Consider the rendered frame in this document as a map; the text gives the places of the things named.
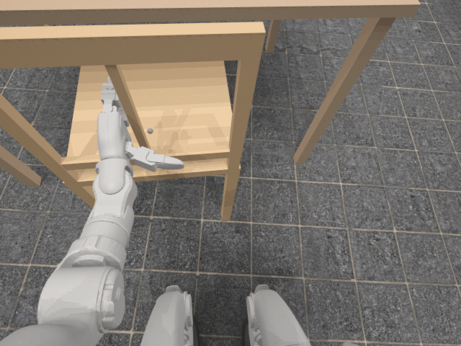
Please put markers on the robot left forearm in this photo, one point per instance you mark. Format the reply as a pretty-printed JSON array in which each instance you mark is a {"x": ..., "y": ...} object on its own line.
[{"x": 108, "y": 227}]

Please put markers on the table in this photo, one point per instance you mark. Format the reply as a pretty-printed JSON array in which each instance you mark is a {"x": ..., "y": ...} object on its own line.
[{"x": 380, "y": 15}]

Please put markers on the robot left hand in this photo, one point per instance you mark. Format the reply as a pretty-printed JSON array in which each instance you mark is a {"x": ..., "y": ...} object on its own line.
[{"x": 112, "y": 134}]

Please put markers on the robot left shin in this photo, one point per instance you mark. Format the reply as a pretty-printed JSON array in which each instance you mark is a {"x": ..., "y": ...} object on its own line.
[{"x": 188, "y": 335}]

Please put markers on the chair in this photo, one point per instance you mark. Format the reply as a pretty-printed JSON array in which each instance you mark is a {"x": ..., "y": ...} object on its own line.
[{"x": 168, "y": 77}]

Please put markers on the left robot upper arm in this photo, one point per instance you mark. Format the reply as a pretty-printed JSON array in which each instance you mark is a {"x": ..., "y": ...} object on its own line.
[{"x": 78, "y": 306}]

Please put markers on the robot shin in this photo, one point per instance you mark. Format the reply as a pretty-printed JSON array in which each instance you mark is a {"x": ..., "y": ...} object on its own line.
[
  {"x": 188, "y": 335},
  {"x": 255, "y": 337}
]

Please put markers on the robot right shin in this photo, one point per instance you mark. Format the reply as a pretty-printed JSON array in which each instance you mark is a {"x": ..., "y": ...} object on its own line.
[{"x": 255, "y": 337}]

